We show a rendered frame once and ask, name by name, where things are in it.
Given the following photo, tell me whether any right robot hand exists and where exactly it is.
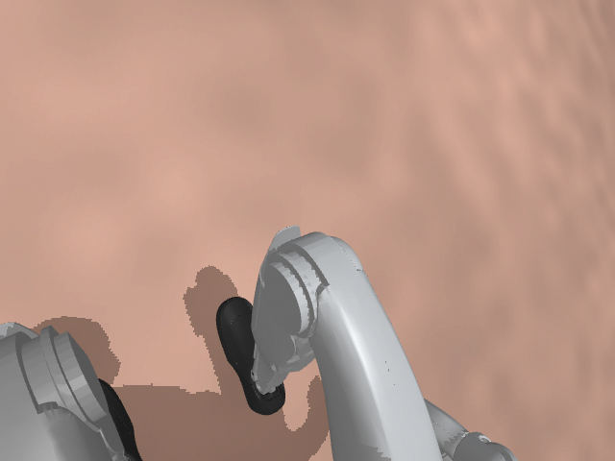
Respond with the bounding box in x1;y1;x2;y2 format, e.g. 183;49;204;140
424;399;470;461

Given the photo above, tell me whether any right robot arm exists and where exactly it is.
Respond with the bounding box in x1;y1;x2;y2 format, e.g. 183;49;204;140
453;432;519;461

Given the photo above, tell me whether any left robot foot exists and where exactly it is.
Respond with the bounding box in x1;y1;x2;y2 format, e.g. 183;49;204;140
98;378;142;461

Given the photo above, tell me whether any right robot foot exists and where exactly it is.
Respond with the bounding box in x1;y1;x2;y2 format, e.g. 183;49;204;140
216;297;285;415

